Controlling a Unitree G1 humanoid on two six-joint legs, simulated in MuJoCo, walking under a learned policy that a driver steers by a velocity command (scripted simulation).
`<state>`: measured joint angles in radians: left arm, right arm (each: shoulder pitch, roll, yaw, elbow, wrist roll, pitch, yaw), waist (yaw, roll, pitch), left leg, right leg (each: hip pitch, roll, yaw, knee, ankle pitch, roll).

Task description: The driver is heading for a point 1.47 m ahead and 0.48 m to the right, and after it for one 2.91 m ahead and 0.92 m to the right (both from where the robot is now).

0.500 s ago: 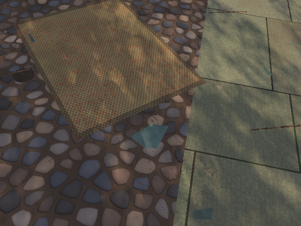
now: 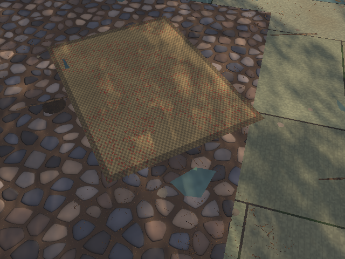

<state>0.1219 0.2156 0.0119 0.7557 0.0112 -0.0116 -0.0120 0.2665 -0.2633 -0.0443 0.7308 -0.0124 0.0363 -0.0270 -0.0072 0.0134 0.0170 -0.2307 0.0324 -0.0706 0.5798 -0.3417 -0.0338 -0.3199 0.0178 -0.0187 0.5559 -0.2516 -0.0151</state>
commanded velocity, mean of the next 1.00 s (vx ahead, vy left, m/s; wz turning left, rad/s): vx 0.42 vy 0.00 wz -0.15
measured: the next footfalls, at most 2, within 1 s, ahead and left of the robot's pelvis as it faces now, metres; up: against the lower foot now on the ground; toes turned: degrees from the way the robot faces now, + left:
left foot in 0.60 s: +0.40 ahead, +0.15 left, +0.00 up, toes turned +0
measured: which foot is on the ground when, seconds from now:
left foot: down 0.00-0.20, up 0.22-0.58, down 0.60-1.00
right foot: down 0.00-0.60, up 0.62-1.00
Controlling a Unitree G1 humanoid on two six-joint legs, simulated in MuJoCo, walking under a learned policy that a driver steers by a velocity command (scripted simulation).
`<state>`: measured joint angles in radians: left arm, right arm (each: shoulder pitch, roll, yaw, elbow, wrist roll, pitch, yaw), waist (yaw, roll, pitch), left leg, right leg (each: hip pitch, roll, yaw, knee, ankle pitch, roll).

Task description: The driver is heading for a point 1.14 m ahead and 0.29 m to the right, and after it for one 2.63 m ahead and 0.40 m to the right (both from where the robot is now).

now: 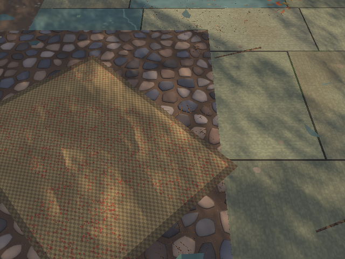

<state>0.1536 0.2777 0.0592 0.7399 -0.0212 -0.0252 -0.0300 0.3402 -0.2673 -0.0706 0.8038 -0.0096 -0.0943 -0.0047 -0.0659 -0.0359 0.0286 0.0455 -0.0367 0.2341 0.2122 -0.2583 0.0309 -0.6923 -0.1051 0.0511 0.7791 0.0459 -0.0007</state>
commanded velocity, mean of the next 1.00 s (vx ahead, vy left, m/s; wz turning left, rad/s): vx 0.43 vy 0.00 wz -0.48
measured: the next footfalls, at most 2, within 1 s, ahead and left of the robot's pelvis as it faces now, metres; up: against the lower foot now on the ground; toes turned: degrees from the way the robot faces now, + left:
right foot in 0.16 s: +0.26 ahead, -0.13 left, +0.00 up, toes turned -8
left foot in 0.64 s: +0.61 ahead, -0.01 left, +0.00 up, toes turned -27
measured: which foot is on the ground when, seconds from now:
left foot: down 0.00-0.16, up 0.18-0.62, down 0.64-1.00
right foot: up 0.00-0.14, down 0.16-0.66, up 0.68-1.00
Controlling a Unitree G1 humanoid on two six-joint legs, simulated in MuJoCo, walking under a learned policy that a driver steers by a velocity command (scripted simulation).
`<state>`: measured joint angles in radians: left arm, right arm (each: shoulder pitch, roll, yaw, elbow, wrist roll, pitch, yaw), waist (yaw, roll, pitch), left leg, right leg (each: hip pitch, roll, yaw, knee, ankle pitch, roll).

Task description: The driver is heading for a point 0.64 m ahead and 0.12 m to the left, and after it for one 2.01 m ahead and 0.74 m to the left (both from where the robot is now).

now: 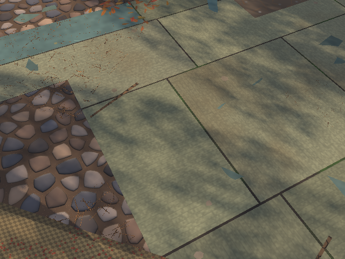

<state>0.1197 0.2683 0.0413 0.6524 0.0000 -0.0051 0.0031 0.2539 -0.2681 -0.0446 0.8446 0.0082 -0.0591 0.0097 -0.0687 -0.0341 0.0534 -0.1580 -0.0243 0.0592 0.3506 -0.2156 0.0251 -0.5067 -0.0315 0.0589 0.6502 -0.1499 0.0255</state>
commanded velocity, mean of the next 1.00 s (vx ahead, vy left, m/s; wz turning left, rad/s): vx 0.22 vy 0.00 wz -0.03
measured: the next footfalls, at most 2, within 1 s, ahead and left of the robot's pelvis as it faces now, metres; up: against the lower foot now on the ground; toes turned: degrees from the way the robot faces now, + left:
right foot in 0.06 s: +0.14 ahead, -0.13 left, +0.00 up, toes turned +1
right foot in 0.96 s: +0.37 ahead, -0.15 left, +0.00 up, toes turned -2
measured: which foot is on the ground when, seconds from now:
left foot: down 0.00-0.98, up 1.00-1.00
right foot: up 0.00-0.04, down 0.06-0.64, up 0.66-0.94, down 0.96-1.00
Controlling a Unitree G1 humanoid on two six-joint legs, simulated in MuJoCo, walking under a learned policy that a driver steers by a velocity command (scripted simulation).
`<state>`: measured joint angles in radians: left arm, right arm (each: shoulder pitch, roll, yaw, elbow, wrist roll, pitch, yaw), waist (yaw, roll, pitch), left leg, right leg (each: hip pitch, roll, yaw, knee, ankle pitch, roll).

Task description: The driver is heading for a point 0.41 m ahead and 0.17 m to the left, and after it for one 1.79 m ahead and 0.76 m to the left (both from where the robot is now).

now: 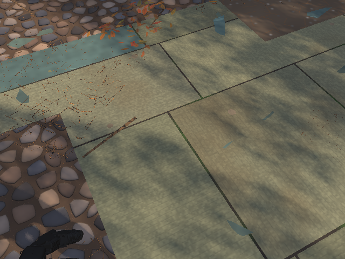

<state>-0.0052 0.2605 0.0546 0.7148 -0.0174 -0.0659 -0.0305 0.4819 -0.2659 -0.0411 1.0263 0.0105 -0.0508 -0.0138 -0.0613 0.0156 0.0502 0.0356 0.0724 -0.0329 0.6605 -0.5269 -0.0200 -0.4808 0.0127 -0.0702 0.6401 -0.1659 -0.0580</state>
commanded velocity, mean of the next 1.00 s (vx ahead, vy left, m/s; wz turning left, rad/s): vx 0.21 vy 0.00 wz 0.47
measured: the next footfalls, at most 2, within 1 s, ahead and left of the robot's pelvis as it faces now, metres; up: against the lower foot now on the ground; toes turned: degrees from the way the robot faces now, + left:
left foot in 0.44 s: +0.24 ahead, +0.12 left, +0.00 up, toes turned +12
right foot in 0.80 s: +0.26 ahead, -0.12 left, +0.00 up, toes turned +25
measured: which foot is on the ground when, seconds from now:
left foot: up 0.00-0.42, down 0.44-0.80, up 0.82-1.00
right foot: down 0.00-0.44, up 0.46-0.78, down 0.80-1.00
